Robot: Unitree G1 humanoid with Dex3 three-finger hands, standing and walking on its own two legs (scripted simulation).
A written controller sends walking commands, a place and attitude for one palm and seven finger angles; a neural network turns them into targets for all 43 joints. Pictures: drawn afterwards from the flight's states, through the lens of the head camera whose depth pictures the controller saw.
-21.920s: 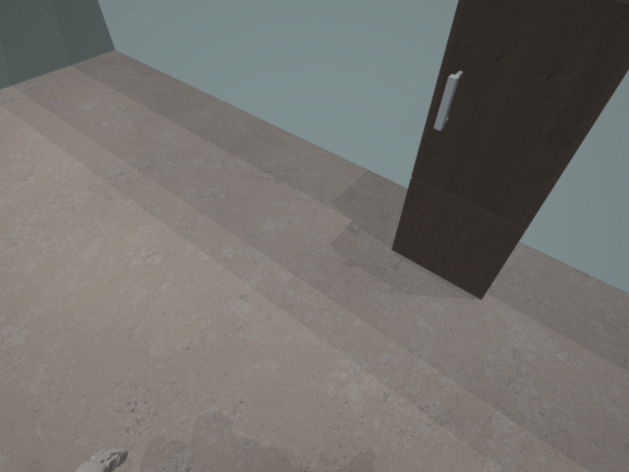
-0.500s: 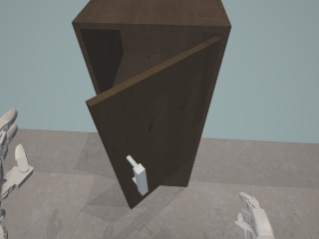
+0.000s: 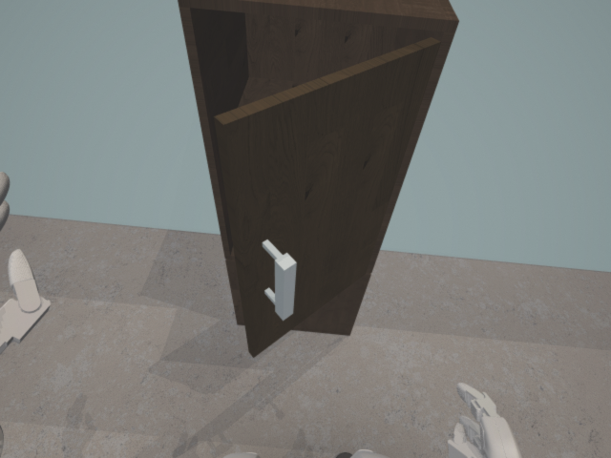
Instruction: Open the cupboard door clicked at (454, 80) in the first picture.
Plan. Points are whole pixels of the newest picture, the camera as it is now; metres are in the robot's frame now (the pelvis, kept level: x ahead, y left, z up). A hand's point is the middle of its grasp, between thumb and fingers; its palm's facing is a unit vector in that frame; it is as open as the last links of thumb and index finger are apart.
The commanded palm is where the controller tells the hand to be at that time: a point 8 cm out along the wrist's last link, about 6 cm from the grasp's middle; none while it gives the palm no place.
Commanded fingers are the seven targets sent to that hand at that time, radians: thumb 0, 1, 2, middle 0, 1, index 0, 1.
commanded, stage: step back with the hand held close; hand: left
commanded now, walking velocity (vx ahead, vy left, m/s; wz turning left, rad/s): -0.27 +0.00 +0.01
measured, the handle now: (277, 280) +0.38 +0.07 -0.03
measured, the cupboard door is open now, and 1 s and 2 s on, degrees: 45 45 45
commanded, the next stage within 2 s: stop stepping back and stand still in 0.52 s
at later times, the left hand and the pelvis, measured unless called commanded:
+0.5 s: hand out of the picture +0.11 +0.28 +0.20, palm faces +0.49 -0.73 -0.47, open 7.4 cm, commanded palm +0.04 +0.31 +0.19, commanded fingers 0.00 0.90 0.90 -0.20 -0.30 -0.20 -0.30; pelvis -0.08 +0.00 +0.00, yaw +3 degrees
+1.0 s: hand out of the picture +0.06 +0.23 +0.19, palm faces +0.36 -0.81 -0.46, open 7.4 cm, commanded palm -0.02 +0.26 +0.19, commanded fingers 0.00 0.90 0.90 -0.20 -0.30 -0.20 -0.30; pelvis -0.18 -0.02 +0.00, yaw -5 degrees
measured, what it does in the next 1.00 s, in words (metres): walks backwards: right foot, then left foot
